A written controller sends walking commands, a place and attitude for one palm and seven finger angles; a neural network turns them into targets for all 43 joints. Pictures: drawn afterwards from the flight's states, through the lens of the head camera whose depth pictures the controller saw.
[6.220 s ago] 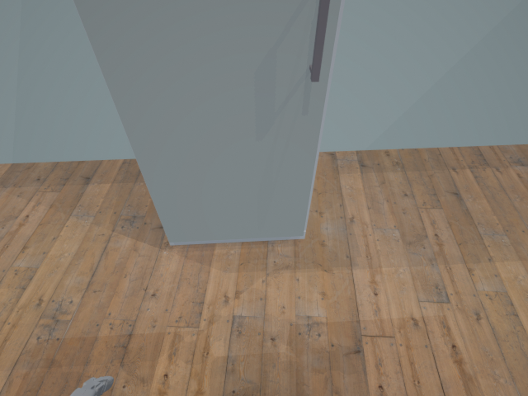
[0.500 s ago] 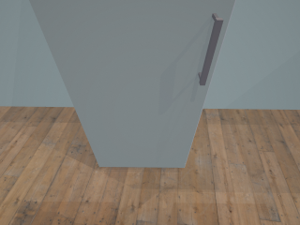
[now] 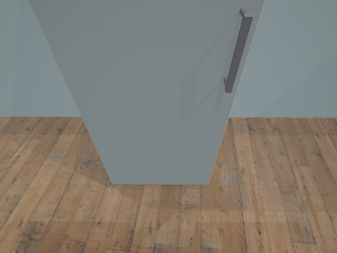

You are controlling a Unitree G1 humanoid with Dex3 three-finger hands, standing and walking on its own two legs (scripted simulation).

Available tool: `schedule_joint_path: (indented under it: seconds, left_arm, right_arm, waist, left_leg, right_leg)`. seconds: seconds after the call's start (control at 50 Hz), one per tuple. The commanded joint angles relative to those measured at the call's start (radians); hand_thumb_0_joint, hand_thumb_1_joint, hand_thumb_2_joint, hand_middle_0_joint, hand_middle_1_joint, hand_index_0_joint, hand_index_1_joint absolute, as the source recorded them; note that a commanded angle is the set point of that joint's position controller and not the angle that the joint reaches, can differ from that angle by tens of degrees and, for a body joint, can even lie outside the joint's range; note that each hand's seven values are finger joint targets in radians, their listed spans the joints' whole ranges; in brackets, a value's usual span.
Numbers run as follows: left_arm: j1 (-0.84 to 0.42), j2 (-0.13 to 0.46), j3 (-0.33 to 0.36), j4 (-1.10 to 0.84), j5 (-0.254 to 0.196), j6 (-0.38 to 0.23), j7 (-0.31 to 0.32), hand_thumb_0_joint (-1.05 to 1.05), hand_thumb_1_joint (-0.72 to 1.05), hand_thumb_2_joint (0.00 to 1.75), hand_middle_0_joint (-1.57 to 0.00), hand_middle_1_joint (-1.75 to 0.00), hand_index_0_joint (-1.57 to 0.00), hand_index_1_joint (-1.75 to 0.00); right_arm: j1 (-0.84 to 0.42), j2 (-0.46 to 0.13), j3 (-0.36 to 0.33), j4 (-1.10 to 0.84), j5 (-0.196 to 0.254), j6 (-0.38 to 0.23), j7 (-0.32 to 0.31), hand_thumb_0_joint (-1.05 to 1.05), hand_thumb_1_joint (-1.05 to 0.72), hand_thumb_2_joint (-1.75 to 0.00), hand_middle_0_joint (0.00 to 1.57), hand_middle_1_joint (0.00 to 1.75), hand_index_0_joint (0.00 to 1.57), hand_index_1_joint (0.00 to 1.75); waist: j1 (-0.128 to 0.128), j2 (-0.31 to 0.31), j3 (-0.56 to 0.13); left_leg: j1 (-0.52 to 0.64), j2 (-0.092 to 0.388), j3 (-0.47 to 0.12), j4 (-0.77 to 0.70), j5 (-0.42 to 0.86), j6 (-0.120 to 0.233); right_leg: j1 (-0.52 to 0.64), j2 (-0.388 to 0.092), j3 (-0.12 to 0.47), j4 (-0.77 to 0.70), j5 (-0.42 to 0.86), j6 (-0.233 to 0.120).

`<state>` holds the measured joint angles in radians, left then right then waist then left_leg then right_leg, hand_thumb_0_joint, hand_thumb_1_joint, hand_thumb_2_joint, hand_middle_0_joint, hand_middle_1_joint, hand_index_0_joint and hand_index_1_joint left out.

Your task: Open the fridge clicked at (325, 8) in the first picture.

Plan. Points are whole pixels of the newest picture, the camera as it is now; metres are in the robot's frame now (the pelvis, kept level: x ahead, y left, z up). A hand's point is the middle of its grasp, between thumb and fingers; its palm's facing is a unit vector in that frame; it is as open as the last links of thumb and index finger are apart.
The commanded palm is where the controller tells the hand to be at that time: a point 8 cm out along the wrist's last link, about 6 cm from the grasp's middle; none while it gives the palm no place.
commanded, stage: look again from close up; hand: right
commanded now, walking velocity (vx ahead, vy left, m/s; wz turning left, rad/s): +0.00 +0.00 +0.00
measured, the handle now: (234, 54) +0.59 -0.15 +0.19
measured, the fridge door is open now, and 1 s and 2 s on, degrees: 0 0 0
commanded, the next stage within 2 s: shuffle to correct the standing spot in 1.08 s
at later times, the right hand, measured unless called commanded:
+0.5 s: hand out of the picture +0.00 -0.15 -0.18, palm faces +0.07 +0.99 -0.14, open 7.4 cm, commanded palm none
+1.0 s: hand out of the picture +0.01 -0.15 -0.18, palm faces +0.06 +0.99 -0.15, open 7.4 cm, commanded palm none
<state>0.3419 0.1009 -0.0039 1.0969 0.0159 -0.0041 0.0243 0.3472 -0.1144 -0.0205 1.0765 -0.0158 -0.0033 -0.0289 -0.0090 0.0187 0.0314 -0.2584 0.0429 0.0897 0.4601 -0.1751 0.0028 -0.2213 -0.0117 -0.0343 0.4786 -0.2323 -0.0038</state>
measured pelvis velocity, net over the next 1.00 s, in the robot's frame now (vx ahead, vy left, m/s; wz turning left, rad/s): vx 0.03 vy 0.01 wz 0.00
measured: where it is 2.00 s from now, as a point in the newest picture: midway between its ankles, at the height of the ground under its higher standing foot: outside the picture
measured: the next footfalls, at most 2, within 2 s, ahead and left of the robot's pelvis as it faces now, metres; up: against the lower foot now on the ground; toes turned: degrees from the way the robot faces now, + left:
left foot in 1.74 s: +0.13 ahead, +0.10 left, +0.00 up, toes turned +0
right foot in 2.00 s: +0.13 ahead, -0.12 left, +0.00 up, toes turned -9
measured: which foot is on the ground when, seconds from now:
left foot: down 0.00-1.00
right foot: down 0.00-1.00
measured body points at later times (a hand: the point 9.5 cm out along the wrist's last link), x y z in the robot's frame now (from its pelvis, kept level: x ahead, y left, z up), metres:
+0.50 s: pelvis +0.02 +0.00 +0.00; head +0.03 -0.01 +0.45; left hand +0.00 +0.21 -0.16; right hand +0.00 -0.20 -0.16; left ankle +0.05 +0.12 -0.74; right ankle +0.02 -0.12 -0.74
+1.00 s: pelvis +0.03 +0.01 +0.00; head +0.04 +0.00 +0.45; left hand +0.01 +0.21 -0.16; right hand +0.01 -0.20 -0.16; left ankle +0.05 +0.12 -0.74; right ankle +0.02 -0.12 -0.74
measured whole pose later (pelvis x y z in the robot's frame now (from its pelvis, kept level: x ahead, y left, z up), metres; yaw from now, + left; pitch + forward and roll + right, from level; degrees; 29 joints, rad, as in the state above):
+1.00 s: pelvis +0.03 +0.01 +0.00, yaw +0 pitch -2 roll +0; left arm 0.31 0.11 -0.01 1.12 0.01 -0.01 0.03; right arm 0.32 -0.12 -0.01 1.09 -0.01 -0.01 -0.03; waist -0.01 0.02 0.04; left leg -0.21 0.03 0.09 0.45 -0.21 0.01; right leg -0.16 -0.02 -0.03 0.45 -0.26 0.01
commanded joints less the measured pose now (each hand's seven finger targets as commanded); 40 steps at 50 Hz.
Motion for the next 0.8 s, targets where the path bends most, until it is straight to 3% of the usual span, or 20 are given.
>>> schedule_joint_path:
  seconds: [0.0,0.2,0.78]
  left_arm:
    - [0.069,0.083,0.020,-0.024,-0.002,-0.020,0.004,0.00,0.90,0.90,-0.20,-0.30,-0.20,-0.30]
    - [0.061,0.079,0.019,-0.018,-0.002,-0.019,0.005,0.00,0.90,0.90,-0.20,-0.30,-0.20,-0.30]
    - [0.046,0.086,0.015,-0.001,-0.003,-0.025,0.009,0.00,0.90,0.90,-0.20,-0.30,-0.20,-0.30]
  right_arm:
    - [0.071,-0.078,-0.010,-0.028,-0.003,-0.016,-0.009,0.00,-0.90,-0.90,0.20,0.30,0.20,0.30]
    - [0.072,-0.072,-0.007,-0.021,-0.003,-0.018,-0.010,0.00,-0.90,-0.90,0.20,0.30,0.20,0.30]
    - [0.055,-0.083,-0.004,-0.008,-0.001,-0.023,-0.011,0.00,-0.90,-0.90,0.20,0.30,0.20,0.30]
  waist:
    - [-0.002,-0.034,0.059]
    - [-0.002,-0.006,0.068]
    - [-0.003,-0.017,0.055]
  left_leg:
    - [0.053,0.067,-0.099,-0.094,-0.089,0.023]
    - [0.040,0.073,-0.099,-0.104,-0.084,0.024]
    - [0.075,0.073,-0.089,-0.097,0.007,0.026]
  right_leg:
    - [-0.128,-0.074,0.093,-0.152,-0.080,-0.018]
    - [-0.098,-0.069,0.075,-0.135,-0.038,-0.014]
    - [-0.047,-0.080,0.066,-0.134,0.064,-0.010]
